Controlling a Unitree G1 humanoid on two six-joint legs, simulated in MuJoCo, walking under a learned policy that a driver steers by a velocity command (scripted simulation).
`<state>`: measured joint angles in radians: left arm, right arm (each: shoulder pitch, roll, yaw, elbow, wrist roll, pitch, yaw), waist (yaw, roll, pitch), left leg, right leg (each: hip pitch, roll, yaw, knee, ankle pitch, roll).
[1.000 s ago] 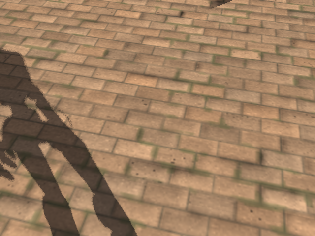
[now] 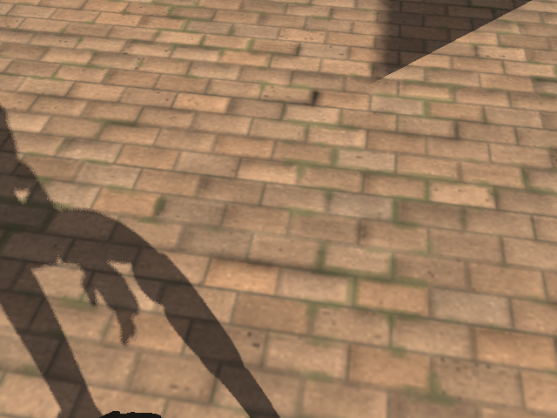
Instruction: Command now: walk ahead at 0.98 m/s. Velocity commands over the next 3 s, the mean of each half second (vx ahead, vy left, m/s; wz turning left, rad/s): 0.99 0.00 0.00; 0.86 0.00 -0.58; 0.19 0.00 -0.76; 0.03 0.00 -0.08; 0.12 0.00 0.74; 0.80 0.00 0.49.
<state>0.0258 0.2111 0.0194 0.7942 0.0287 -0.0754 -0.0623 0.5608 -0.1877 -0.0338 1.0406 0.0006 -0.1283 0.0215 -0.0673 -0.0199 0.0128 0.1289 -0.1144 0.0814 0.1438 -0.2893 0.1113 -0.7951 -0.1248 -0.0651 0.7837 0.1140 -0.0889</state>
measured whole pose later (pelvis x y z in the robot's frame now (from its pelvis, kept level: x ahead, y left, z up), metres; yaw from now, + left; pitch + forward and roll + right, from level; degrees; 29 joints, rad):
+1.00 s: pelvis +0.95 -0.01 -0.02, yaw -18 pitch -1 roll +2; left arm 0.05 0.26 0.04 0.74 -0.03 -0.06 -0.07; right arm 0.44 -0.23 -0.04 0.95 0.01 -0.10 -0.05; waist -0.04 -0.05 0.07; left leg 0.13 -0.01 0.32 0.48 -0.44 -0.02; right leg -0.64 0.01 -0.15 0.67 0.10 -0.12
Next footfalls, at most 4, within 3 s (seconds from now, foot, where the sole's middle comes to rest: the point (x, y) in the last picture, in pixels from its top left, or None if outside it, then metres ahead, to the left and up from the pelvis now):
0.14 right None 0.36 -0.08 -0.77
0.60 left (235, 301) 0.81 0.10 -0.77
1.02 right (299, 198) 1.17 -0.11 -0.77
1.50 left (266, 157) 1.36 -0.02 -0.77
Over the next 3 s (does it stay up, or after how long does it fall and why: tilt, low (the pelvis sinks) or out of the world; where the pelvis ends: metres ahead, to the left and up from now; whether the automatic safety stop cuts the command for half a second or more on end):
stays up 1.49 -0.06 0.00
